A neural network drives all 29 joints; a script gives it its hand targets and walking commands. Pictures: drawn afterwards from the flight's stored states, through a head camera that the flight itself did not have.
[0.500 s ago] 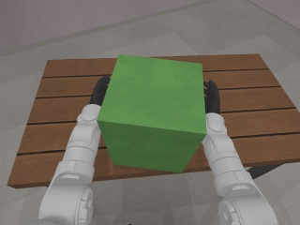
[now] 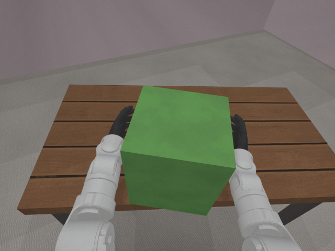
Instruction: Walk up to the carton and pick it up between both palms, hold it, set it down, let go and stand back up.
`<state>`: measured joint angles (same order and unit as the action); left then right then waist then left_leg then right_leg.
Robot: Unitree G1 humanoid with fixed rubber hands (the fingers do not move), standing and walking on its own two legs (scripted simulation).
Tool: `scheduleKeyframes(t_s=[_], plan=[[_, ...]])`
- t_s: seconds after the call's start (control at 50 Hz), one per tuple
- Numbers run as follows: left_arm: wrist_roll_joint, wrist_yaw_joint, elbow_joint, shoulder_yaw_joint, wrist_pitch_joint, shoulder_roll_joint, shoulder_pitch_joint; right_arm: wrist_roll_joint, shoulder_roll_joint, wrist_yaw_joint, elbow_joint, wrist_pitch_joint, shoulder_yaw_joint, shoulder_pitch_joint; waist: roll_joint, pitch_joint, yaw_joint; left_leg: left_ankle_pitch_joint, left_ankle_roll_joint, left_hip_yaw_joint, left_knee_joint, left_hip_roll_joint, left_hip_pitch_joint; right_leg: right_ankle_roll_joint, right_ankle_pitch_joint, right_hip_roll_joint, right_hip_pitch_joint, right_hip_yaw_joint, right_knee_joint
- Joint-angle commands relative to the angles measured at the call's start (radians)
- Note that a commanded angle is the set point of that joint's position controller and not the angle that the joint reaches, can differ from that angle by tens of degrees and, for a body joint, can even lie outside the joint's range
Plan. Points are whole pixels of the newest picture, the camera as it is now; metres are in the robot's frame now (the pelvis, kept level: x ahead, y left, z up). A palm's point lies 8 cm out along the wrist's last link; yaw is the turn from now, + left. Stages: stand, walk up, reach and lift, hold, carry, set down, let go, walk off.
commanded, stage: reach and lift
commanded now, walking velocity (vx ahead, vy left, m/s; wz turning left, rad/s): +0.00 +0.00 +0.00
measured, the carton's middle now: (176, 153) +0.34 +0.00 +0.04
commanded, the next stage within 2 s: none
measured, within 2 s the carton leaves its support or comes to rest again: leaves its support in 0.60 s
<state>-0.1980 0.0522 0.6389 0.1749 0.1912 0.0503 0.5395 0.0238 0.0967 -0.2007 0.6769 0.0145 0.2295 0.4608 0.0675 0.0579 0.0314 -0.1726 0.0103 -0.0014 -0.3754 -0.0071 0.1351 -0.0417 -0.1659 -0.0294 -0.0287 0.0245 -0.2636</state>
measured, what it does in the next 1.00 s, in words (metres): stands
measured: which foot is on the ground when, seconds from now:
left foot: down 0.00-1.00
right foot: down 0.00-1.00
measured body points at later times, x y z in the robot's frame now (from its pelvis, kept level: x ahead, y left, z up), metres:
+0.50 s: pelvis +0.01 -0.01 +0.00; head +0.01 +0.02 +0.45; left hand +0.40 +0.14 +0.07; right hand +0.36 -0.17 +0.07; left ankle +0.02 +0.11 -0.75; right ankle -0.01 -0.15 -0.75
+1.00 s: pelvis +0.01 -0.01 +0.00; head +0.00 +0.01 +0.45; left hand +0.40 +0.13 +0.10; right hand +0.37 -0.18 +0.10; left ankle +0.02 +0.11 -0.75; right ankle -0.01 -0.15 -0.75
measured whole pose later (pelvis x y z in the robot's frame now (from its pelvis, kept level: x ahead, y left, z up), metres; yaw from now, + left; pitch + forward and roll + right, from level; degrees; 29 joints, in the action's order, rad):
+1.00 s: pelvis +0.01 -0.01 +0.00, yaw +0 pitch -3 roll -1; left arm -0.17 0.01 0.47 0.13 0.30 0.04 0.52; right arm -0.17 -0.01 -0.26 0.57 -0.04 0.06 0.45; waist 0.05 0.02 0.05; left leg -0.16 -0.01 0.01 -0.34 -0.02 0.13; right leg -0.02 -0.17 -0.01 -0.03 0.03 -0.25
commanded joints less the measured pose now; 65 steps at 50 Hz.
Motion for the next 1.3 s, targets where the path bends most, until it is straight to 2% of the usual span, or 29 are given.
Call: scheduleKeyframes(t_s=[0.0, 0.02, 0.04, 0.06, 0.08, 0.1, 0.2, 0.24, 0.36, 0.4, 0.48, 0.5, 0.52, 0.56, 0.6, 0.64, 0.74, 0.78, 0.8, 0.84, 0.88, 0.94, 1.02, 1.06, 1.08, 1.14, 1.22, 1.24, 1.28], plan=[[0.034, 0.151, -0.164, -0.369, -0.12, -0.68, 0.772, 0.086, 0.607, 0.14, -0.185, 0.088, -0.427, 0.745, -0.125, -0.548, 0.03, 0.259, -0.073, -0.055, 0.073, 0.014, -0.173, 0.016, 0.149, 0.05, 0.048, 0.049, 0.028], [0.015, 0.155, -0.116, -0.335, -0.126, -0.675, 0.745, 0.096, 0.6, 0.14, -0.163, 0.091, -0.419, 0.727, -0.127, -0.537, 0.024, 0.24, -0.068, -0.056, 0.08, 0.019, -0.151, 0.013, 0.15, 0.051, 0.06, 0.041, 0.023], [0.015, 0.161, -0.138, -0.327, -0.135, -0.671, 0.711, 0.101, 0.601, 0.14, -0.179, 0.097, -0.42, 0.712, -0.126, -0.576, 0.02, 0.251, -0.071, -0.063, 0.075, 0.023, -0.178, 0.014, 0.174, 0.051, 0.075, 0.049, 0.021], [0.002, 0.167, -0.103, -0.301, -0.144, -0.657, 0.727, 0.107, 0.605, 0.139, -0.143, 0.096, -0.416, 0.704, -0.089, -0.558, 0.021, 0.241, -0.064, -0.057, 0.08, 0.02, -0.161, 0.008, 0.177, 0.05, 0.092, 0.047, 0.026], [0.003, 0.17, -0.119, -0.306, -0.153, -0.67, 0.707, 0.105, 0.613, 0.136, -0.173, 0.107, -0.421, 0.696, -0.088, -0.593, 0.031, 0.266, -0.064, -0.059, 0.076, 0.024, -0.172, 0.011, 0.214, 0.058, 0.114, 0.048, 0.022], [0.0, 0.17, -0.082, -0.292, -0.157, -0.656, 0.698, 0.105, 0.605, 0.134, -0.172, 0.115, -0.428, 0.698, -0.071, -0.601, 0.021, 0.286, -0.063, -0.057, 0.071, 0.023, -0.156, 0.004, 0.242, 0.054, 0.132, 0.043, 0.021], [-0.01, 0.174, -0.044, -0.27, -0.19, -0.626, 0.773, 0.115, 0.614, 0.124, -0.119, 0.127, -0.411, 0.691, -0.069, -0.552, 0.03, 0.217, -0.047, -0.058, 0.084, 0.029, -0.126, -0.002, 0.209, 0.045, 0.094, 0.046, 0.017], [-0.012, 0.173, -0.03, -0.269, -0.188, -0.637, 0.721, 0.112, 0.62, 0.124, -0.143, 0.13, -0.422, 0.694, -0.071, -0.54, 0.024, 0.261, -0.049, -0.057, 0.074, 0.026, -0.13, -0.008, 0.246, 0.051, 0.101, 0.047, 0.017], [0.062, 0.153, -0.172, -0.398, -0.19, -0.697, 0.775, 0.022, 0.658, 0.113, -0.217, 0.128, -0.522, 0.724, -0.134, -0.621, 0.034, 0.403, -0.073, -0.036, 0.034, 0.021, -0.191, -0.002, 0.343, 0.055, 0.083, 0.053, -0.006], [0.066, 0.148, -0.154, -0.399, -0.167, -0.684, 0.752, 0.012, 0.638, 0.11, -0.205, 0.105, -0.54, 0.705, -0.125, -0.581, 0.049, 0.396, -0.073, -0.033, 0.024, 0.027, -0.19, -0.003, 0.311, 0.064, 0.053, 0.054, 0.003], [0.096, 0.131, -0.276, -0.462, -0.136, -0.707, 0.746, -0.066, 0.631, 0.106, -0.3, 0.088, -0.616, 0.745, -0.143, -0.667, 0.022, 0.491, -0.074, -0.017, 0.008, 0.019, -0.249, 0.0, 0.356, 0.069, 0.056, 0.043, -0.004], [0.12, 0.125, -0.312, -0.501, -0.134, -0.74, 0.763, -0.081, 0.635, 0.103, -0.348, 0.092, -0.644, 0.756, -0.149, -0.72, 0.035, 0.539, -0.083, -0.013, -0.014, 0.021, -0.272, 0.003, 0.385, 0.078, 0.06, 0.048, -0.006], [0.128, 0.12, -0.317, -0.509, -0.129, -0.73, 0.778, -0.094, 0.632, 0.098, -0.346, 0.08, -0.66, 0.749, -0.129, -0.697, 0.036, 0.544, -0.078, -0.011, -0.015, 0.023, -0.262, 0.003, 0.382, 0.076, 0.045, 0.044, -0.001], [0.16, 0.107, -0.406, -0.557, -0.124, -0.755, 0.804, -0.114, 0.649, 0.099, -0.405, 0.069, -0.686, 0.765, -0.144, -0.773, 0.034, 0.556, -0.084, 0.004, -0.026, 0.018, -0.292, 0.009, 0.389, 0.078, 0.048, 0.04, -0.012], [0.169, 0.099, -0.42, -0.568, -0.111, -0.752, 0.79, -0.134, 0.661, 0.099, -0.46, 0.054, -0.716, 0.775, -0.125, -0.78, 0.034, 0.537, -0.074, 0.006, -0.024, 0.021, -0.28, 0.005, 0.397, 0.077, 0.052, 0.029, -0.015], [0.145, 0.097, -0.397, -0.534, -0.096, -0.724, 0.759, -0.138, 0.637, 0.098, -0.417, 0.031, -0.705, 0.742, -0.131, -0.73, 0.035, 0.508, -0.065, 0.011, -0.013, 0.025, -0.265, 0.002, 0.392, 0.076, 0.049, 0.017, -0.017], [0.103, 0.114, -0.347, -0.448, -0.044, -0.676, 0.693, -0.151, 0.594, 0.081, -0.401, -0.007, -0.726, 0.712, -0.042, -0.568, 0.008, 0.412, -0.044, 0.005, 0.02, 0.039, -0.21, -0.017, 0.41, 0.06, 0.105, 0.004, -0.008], [0.068, 0.131, -0.309, -0.413, -0.027, -0.646, 0.681, -0.145, 0.581, 0.079, -0.339, -0.017, -0.7, 0.696, -0.045, -0.505, 0.008, 0.363, -0.032, 0.003, 0.035, 0.037, -0.195, -0.017, 0.363, 0.058, 0.095, 0.001, 0.001], [0.089, 0.131, -0.386, -0.438, -0.025, -0.682, 0.713, -0.157, 0.579, 0.082, -0.369, -0.006, -0.706, 0.705, -0.066, -0.568, 0.01, 0.4, -0.038, 0.009, 0.033, 0.039, -0.23, -0.01, 0.384, 0.06, 0.113, 0.004, -0.001], [0.085, 0.127, -0.389, -0.446, -0.016, -0.679, 0.733, -0.171, 0.589, 0.085, -0.367, -0.004, -0.704, 0.744, -0.063, -0.569, 0.005, 0.441, -0.044, 0.006, 0.021, 0.033, -0.243, -0.007, 0.396, 0.064, 0.103, 0.006, -0.001], [0.123, 0.11, -0.535, -0.526, -0.015, -0.733, 0.786, -0.215, 0.604, 0.088, -0.45, 0.017, -0.745, 0.785, -0.118, -0.696, 0.004, 0.547, -0.064, 0.013, -0.012, 0.031, -0.298, -0.002, 0.484, 0.072, 0.117, 0.022, -0.02], [0.135, 0.084, -0.548, -0.57, 0.003, -0.762, 0.802, -0.218, 0.592, 0.091, -0.509, 0.028, -0.747, 0.836, -0.108, -0.719, 0.017, 0.564, -0.063, 0.023, -0.033, 0.027, -0.311, -0.001, 0.461, 0.078, 0.078, 0.026, -0.018], [0.15, 0.073, -0.557, -0.586, 0.055, -0.745, 0.774, -0.233, 0.555, 0.086, -0.536, 0.004, -0.745, 0.856, -0.104, -0.678, 0.037, 0.479, -0.044, 0.033, -0.013, 0.03, -0.282, -0.001, 0.416, 0.077, 0.055, 0.021, -0.013], [0.129, 0.079, -0.496, -0.531, 0.089, -0.714, 0.789, -0.208, 0.525, 0.081, -0.488, -0.022, -0.707, 0.859, -0.059, -0.592, 0.038, 0.358, -0.025, 0.028, 0.014, 0.034, -0.236, -0.009, 0.332, 0.069, 0.037, 0.015, 0.006], [0.108, 0.084, -0.462, -0.499, 0.107, -0.691, 0.782, -0.205, 0.517, 0.086, -0.434, -0.041, -0.684, 0.855, -0.069, -0.54, 0.037, 0.281, -0.019, 0.024, 0.037, 0.029, -0.229, -0.008, 0.27, 0.058, 0.017, 0.006, 0.011], [0.077, 0.094, -0.421, -0.45, 0.148, -0.683, 0.781, -0.2, 0.498, 0.093, -0.357, -0.057, -0.636, 0.879, -0.073, -0.51, 0.021, 0.225, -0.011, 0.006, 0.066, 0.025, -0.217, -0.004, 0.199, 0.049, 0.006, 0.011, 0.023], [0.115, 0.083, -0.543, -0.516, 0.159, -0.742, 0.868, -0.24, 0.507, 0.099, -0.475, -0.035, -0.67, 1.007, -0.086, -0.676, 0.018, 0.381, -0.036, 0.011, 0.016, 0.029, -0.295, -0.004, 0.306, 0.071, 0.07, 0.035, 0.005], [0.107, 0.078, -0.504, -0.499, 0.169, -0.734, 0.854, -0.25, 0.51, 0.096, -0.464, -0.041, -0.664, 1.018, -0.077, -0.651, 0.024, 0.375, -0.03, 0.014, 0.012, 0.028, -0.279, -0.006, 0.303, 0.077, 0.06, 0.03, 0.005], [0.115, 0.073, -0.53, -0.505, 0.173, -0.724, 0.891, -0.255, 0.51, 0.095, -0.436, -0.051, -0.654, 1.026, -0.089, -0.649, 0.029, 0.35, -0.03, 0.014, 0.02, 0.03, -0.279, -0.01, 0.293, 0.075, 0.051, 0.027, 0.004]])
